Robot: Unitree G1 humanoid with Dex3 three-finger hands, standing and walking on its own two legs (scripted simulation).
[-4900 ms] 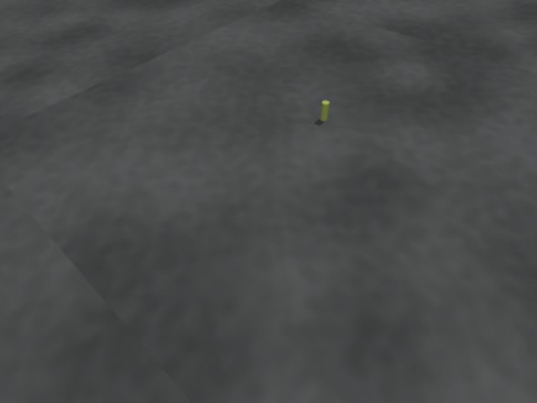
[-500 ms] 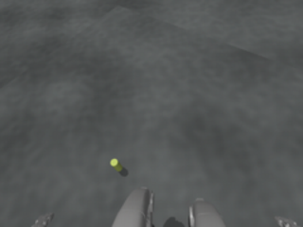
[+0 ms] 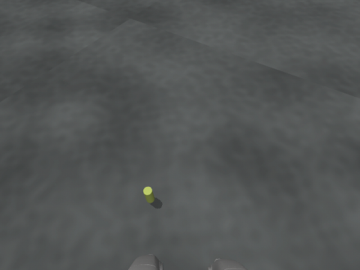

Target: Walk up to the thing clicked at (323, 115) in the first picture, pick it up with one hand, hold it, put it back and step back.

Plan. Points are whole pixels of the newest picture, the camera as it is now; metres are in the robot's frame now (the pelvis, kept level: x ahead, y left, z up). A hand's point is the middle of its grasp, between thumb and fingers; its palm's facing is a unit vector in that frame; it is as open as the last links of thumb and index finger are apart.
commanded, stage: walk up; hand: left
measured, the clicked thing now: (149, 195) +0.51 +0.21 -0.67
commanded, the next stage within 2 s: stand in 1.64 s
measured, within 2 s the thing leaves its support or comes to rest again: neither
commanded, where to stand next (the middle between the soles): +0.12 -0.04 m, yaw -1 degrees
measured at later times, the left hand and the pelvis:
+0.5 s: hand out of the picture +0.12 +0.26 -0.13, palm faces -0.07 -0.92 -0.39, open 7.3 cm; pelvis +0.02 -0.02 +0.02, yaw -3 degrees
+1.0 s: hand (105, 252) +0.16 +0.20 -0.10, palm faces -0.07 -0.95 -0.32, open 7.3 cm; pelvis +0.02 -0.03 +0.04, yaw -3 degrees
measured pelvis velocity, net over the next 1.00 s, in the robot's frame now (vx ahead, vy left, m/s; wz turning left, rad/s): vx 0.02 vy -0.03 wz -0.05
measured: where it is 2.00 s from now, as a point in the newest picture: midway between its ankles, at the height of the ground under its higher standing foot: outside the picture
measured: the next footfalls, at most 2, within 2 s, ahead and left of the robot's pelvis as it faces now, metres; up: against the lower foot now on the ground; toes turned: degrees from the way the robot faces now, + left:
right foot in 0.48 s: +0.08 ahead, -0.17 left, +0.00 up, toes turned -4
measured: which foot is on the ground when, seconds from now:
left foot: down 0.00-1.00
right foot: down 0.00-0.24, up 0.26-0.46, down 0.48-1.00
